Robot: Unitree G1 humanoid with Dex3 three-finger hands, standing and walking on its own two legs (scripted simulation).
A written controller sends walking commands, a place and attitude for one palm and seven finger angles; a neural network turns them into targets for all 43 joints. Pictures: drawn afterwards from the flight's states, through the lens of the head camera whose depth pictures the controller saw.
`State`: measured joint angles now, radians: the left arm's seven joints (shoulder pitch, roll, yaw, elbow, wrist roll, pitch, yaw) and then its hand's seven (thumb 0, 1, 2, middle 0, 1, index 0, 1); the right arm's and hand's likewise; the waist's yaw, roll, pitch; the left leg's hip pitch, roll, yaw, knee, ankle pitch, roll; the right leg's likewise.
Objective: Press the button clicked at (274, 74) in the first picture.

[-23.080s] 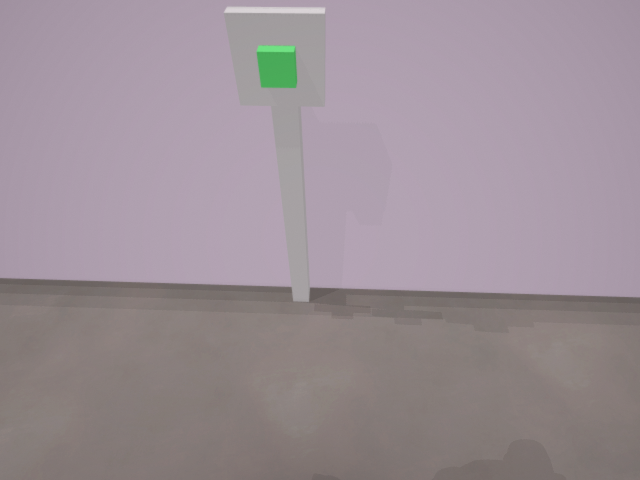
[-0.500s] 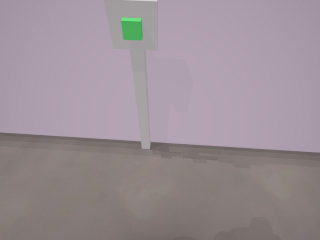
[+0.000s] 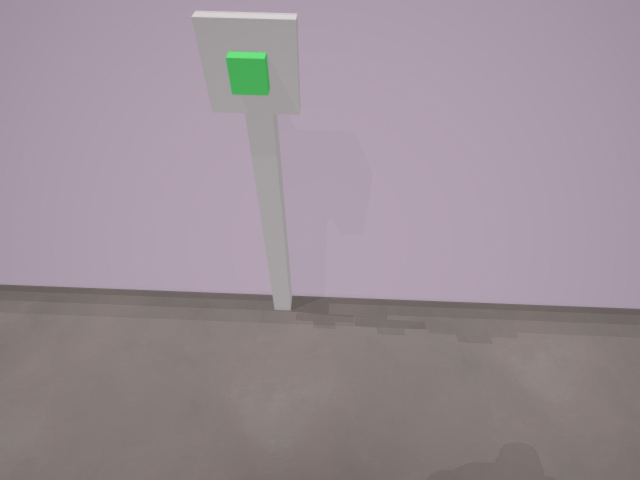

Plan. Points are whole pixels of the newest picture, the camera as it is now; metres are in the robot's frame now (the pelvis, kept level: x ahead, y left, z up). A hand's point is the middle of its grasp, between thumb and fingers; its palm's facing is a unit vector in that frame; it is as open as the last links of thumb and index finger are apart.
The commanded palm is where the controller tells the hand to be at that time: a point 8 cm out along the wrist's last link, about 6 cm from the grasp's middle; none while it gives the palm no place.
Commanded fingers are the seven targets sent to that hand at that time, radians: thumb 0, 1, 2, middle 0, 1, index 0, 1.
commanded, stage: stand and wait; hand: left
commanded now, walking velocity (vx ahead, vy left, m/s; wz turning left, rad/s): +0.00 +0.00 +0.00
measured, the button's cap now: (249, 72) +0.76 +0.17 +0.14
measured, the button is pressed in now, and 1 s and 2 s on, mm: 0 0 0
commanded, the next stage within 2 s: none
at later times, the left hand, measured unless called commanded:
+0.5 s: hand out of the picture +0.04 +0.20 -0.17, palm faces +0.00 -0.97 -0.25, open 7.3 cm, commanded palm none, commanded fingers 0.00 0.90 0.90 -0.20 -0.30 -0.20 -0.30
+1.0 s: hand out of the picture +0.08 +0.21 -0.16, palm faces -0.02 -0.96 -0.27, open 7.3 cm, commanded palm none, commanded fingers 0.00 0.90 0.90 -0.20 -0.30 -0.20 -0.30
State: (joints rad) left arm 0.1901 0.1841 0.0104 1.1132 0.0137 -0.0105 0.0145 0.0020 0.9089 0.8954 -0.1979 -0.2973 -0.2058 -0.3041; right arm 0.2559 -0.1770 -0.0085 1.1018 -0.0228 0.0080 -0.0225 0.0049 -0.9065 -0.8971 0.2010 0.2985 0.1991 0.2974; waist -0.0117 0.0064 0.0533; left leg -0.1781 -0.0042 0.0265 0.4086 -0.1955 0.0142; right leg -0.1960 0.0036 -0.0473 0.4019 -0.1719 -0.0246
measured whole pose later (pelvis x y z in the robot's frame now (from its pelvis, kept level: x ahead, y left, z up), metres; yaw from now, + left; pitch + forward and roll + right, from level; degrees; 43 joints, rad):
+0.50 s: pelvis +0.02 +0.00 +0.00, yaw +0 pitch -2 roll +0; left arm 0.19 0.22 0.01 1.15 0.01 -0.01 0.01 0.00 0.91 0.90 -0.20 -0.30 -0.20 -0.30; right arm 0.21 -0.21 0.00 1.12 -0.02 0.01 -0.02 0.01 -0.91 -0.90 0.20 0.30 0.20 0.30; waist 0.00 0.01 0.07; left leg -0.14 0.00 0.02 0.37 -0.20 0.01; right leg -0.16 0.01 -0.05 0.36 -0.17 -0.03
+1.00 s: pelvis +0.03 -0.01 +0.00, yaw +0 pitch -1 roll +0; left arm 0.15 0.24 0.01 1.14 0.01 -0.02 0.01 0.00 0.91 0.90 -0.20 -0.30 -0.20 -0.30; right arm 0.18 -0.24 0.00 1.13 -0.02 0.01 -0.02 0.01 -0.91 -0.90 0.20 0.30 0.20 0.30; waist -0.01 0.01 0.07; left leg -0.11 0.01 0.03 0.33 -0.20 0.00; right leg -0.14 0.02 -0.04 0.34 -0.18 -0.03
